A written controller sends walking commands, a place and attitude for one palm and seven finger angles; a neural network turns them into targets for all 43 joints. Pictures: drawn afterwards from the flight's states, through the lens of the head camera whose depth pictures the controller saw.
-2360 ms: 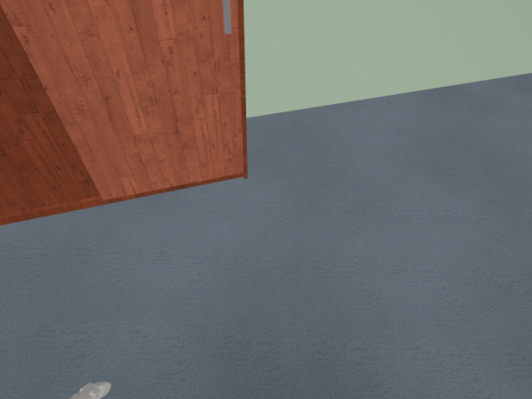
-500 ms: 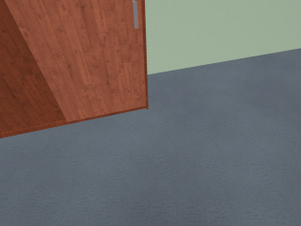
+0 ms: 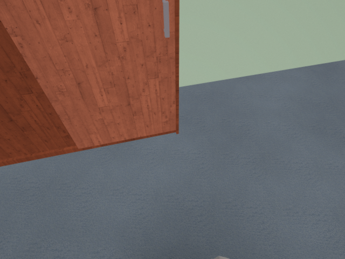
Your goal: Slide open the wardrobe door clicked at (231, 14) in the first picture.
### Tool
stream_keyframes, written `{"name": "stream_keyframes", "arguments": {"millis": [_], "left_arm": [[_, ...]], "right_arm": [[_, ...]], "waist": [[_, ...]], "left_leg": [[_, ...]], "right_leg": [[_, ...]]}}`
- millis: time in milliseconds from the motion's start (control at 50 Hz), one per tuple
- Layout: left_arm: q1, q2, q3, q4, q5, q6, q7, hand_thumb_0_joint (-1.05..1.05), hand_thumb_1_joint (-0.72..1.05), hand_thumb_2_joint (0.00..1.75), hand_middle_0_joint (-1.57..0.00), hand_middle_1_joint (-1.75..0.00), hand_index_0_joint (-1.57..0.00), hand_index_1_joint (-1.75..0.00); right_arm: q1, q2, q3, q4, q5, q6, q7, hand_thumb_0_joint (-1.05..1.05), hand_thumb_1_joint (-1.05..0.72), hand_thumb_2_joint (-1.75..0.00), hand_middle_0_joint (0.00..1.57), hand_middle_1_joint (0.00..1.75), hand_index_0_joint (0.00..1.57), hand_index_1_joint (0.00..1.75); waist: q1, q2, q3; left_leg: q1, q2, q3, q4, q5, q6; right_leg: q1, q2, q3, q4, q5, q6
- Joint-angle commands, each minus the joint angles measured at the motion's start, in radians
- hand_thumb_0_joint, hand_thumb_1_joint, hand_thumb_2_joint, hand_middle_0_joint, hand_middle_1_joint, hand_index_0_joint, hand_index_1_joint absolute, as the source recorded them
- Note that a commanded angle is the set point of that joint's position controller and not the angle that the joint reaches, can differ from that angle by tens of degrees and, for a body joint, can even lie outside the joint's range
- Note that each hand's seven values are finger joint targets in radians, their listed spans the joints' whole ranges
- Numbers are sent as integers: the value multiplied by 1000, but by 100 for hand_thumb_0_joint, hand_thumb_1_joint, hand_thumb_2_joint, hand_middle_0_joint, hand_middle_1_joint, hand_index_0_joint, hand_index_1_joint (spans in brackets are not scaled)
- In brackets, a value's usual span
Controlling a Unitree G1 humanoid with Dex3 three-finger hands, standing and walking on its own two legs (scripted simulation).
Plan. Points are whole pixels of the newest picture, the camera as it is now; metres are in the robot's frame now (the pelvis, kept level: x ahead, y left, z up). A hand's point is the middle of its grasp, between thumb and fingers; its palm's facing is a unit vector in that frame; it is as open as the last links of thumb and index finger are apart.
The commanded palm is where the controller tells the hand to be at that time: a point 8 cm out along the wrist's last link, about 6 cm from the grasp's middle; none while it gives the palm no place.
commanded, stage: walk to a spot facing it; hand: right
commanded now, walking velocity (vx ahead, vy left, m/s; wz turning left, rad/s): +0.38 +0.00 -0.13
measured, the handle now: (165, 18) +1.05 +0.13 +0.10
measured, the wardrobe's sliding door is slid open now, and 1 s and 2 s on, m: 0.00 0.00 0.00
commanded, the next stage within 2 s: turn to face it in 0.28 s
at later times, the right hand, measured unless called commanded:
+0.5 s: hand (255, 221) +0.28 -0.21 -0.17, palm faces -0.03 +0.99 -0.16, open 7.3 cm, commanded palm none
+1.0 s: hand (244, 171) +0.45 -0.20 -0.17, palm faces -0.12 +0.98 -0.18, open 7.3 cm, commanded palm none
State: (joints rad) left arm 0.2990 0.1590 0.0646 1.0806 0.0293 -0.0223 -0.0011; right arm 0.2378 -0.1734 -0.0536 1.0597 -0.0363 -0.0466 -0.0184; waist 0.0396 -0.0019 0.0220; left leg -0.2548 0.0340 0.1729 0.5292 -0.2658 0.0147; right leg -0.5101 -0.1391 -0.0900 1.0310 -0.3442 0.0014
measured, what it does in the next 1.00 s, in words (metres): walks ahead: right foot, then left foot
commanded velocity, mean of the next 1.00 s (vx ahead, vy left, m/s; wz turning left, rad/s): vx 0.10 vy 0.00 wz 0.26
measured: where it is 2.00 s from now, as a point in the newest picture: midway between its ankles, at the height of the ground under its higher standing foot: (175, 213)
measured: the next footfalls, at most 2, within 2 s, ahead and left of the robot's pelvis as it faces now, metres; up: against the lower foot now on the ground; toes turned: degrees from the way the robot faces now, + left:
right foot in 0.12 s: +0.17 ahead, -0.12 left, +0.00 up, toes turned -12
left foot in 0.60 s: +0.41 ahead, +0.09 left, +0.00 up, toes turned +13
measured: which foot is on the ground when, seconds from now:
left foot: down 0.00-0.14, up 0.16-0.58, down 0.60-1.00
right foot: up 0.00-0.10, down 0.12-0.60, up 0.62-1.00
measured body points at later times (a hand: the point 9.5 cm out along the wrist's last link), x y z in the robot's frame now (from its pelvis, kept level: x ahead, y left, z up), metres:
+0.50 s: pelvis +0.23 -0.03 +0.01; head +0.26 -0.04 +0.46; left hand +0.15 +0.17 -0.14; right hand +0.28 -0.26 -0.15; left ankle +0.33 +0.10 -0.69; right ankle +0.13 -0.12 -0.73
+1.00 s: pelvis +0.35 -0.03 +0.00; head +0.37 -0.05 +0.45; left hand +0.41 +0.23 -0.13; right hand +0.46 -0.25 -0.16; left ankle +0.37 +0.08 -0.73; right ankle +0.38 -0.14 -0.73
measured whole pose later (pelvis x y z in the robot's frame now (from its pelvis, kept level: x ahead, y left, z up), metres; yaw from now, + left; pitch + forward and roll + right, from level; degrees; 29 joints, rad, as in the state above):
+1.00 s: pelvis +0.35 -0.03 +0.00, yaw +12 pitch +1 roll +2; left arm 0.11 0.18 0.04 0.97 0.02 0.00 0.03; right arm 0.20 -0.18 -0.07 0.98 -0.03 0.02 -0.01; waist -0.03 0.01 0.02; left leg -0.33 -0.04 0.03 0.53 -0.21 0.03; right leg -0.34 -0.07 -0.05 0.65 -0.34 0.05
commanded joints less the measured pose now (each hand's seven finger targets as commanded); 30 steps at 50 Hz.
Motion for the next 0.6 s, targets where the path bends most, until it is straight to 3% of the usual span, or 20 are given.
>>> {"name": "stream_keyframes", "arguments": {"millis": [0, 40, 60, 80, 100, 120, 140, 160, 180, 220, 260, 340, 420, 460, 520, 540, 560, 580], "left_arm": [[68, 5, -2, -55, -5, -8, -27, 0, 90, 90, -20, -30, -20, -30], [89, 19, 4, -62, -7, -21, -29, 0, 90, 90, -20, -30, -20, -30], [111, 34, 8, -55, -6, -26, -27, 0, 90, 90, -20, -30, -20, -30], [162, 64, 13, -39, -5, -32, -20, 0, 90, 90, -20, -30, -20, -30], [253, 142, 32, -19, 4, -41, -10, 0, 90, 90, -20, -30, -20, -30], [357, 239, 49, -8, 11, -48, 0, 0, 90, 90, -20, -30, -20, -30], [326, 216, 35, 4, 10, -44, 18, 0, 90, 90, -20, -30, -20, -30], [235, 182, 22, -21, 4, -45, 24, 0, 90, 90, -20, -30, -20, -30], [165, 139, 10, -45, 1, -55, 24, 0, 90, 90, -20, -30, -20, -30], [98, 92, -5, -46, -5, -78, 28, 0, 90, 90, -20, -30, -20, -30], [113, 82, -3, -30, -6, -85, 33, 0, 90, 90, -20, -30, -20, -30], [165, 90, -5, 12, -9, -81, 36, 0, 90, 90, -20, -30, -20, -30], [178, 89, -7, 36, -3, -66, 37, 0, 90, 90, -20, -30, -20, -30], [160, 102, -2, 39, -6, -55, 40, 0, 90, 90, -20, -30, -20, -30], [113, 137, 8, 26, -12, -42, 42, 0, 90, 90, -20, -30, -20, -30], [91, 143, 9, 19, -17, -40, 41, 0, 90, 90, -20, -30, -20, -30], [106, 118, 7, 10, -27, -37, 34, 0, 90, 90, -20, -30, -20, -30], [151, 51, 0, -13, -37, -39, 34, 0, 90, 90, -20, -30, -20, -30]], "right_arm": [[34, -154, -25, -40, 2, -19, 10, 0, -90, -90, 20, 30, 20, 30], [27, -163, -31, -40, 1, -17, 11, 0, -90, -90, 20, 30, 20, 30], [35, -157, -32, -40, 5, -12, 14, 0, -90, -90, 20, 30, 20, 30], [49, -137, -27, -43, 8, -7, 17, 0, -90, -90, 20, 30, 20, 30], [58, -81, -18, -58, 13, -4, 24, 0, -90, -90, 20, 30, 20, 30], [36, -26, -7, -102, 17, -4, 30, 0, -90, -90, 20, 30, 20, 30], [-15, -66, -12, -110, 7, -3, 22, 0, -90, -90, 20, 30, 20, 30], [-18, -65, -19, -105, 9, -8, 27, 0, -90, -90, 20, 30, 20, 30], [-13, -63, -21, -83, 6, -8, 35, 0, -90, -90, 20, 30, 20, 30], [50, -43, -19, -45, 3, 2, 40, 0, -90, -90, 20, 30, 20, 30], [68, -26, -16, -36, 1, 19, 36, 0, -90, -90, 20, 30, 20, 30], [-2, -12, -10, -56, 3, 30, 41, 0, -90, -90, 20, 30, 20, 30], [-78, 4, -1, -75, 9, 29, 37, 0, -90, -90, 20, 30, 20, 30], [-83, -1, -4, -80, 9, 30, 37, 0, -90, -90, 20, 30, 20, 30], [56, -46, -17, -52, 4, 26, 33, 0, -90, -90, 20, 30, 20, 30], [158, -72, -26, -25, 1, 18, 30, 0, -90, -90, 20, 30, 20, 30], [263, -151, -42, -2, -3, 4, 20, 0, -90, -90, 20, 30, 20, 30], [316, -236, -58, 6, 9, -6, 10, 0, -90, -90, 20, 30, 20, 30]], "waist": [[-3, 134, 85], [22, 86, 75], [31, 35, 73], [54, -51, 59], [89, -254, 49], [105, -442, 43], [96, -352, 48], [55, -210, 72], [24, -108, 92], [-29, -78, 50], [-36, -66, 24], [-24, -62, 30], [-5, -130, 66], [-13, -145, 79], [-83, -129, 16], [-137, -95, -21], [-172, 49, -115], [-145, 257, -205]], "left_leg": [[-185, 243, -172, -341, -248, 119], [-166, 235, -158, -278, -260, 106], [-190, 210, -133, -227, -277, 94], [-216, 167, -99, -112, -246, 79], [-304, 75, -26, 179, -204, 36], [-444, -36, 9, 515, -326, -6], [-500, -1, -123, 698, -270, 10], [-540, 51, -157, 775, -160, 11], [-516, 85, -170, 772, -69, 5], [-429, 101, -164, 713, 7, -14], [-409, 95, -153, 678, 23, -30], [-451, 79, -110, 516, 51, -31], [-336, 36, -42, 237, 82, -10], [-264, 10, -29, 175, 110, 6], [-59, -28, -13, 104, 124, 32], [76, -34, 0, 34, 210, 35], [275, 100, -139, 11, 519, 78], [436, 373, -548, -41, 999, 229]], "right_leg": [[151, 7, -39, -219, 68, 9], [237, 29, -61, -323, 90, 6], [322, 53, -95, -381, 104, 11], [423, 63, -88, -443, 51, 12], [497, -68, 163, -624, -167, -35], [531, -292, 539, -838, -257, -127], [504, -317, 631, -890, -235, -139], [472, -312, 551, -861, -175, -157], [422, -268, 428, -854, -72, -137], [406, -197, 205, -822, 228, -104], [442, -175, 109, -813, 412, -117], [545, -155, 5, -806, 586, -116], [538, -134, -93, -748, 782, -101], [512, -149, -118, -705, 807, -100], [486, -163, -128, -504, 868, -83], [435, -138, -150, -355, 814, -57], [289, -74, -170, -84, 536, -13], [35, 104, -122, 255, -240, 37]]}}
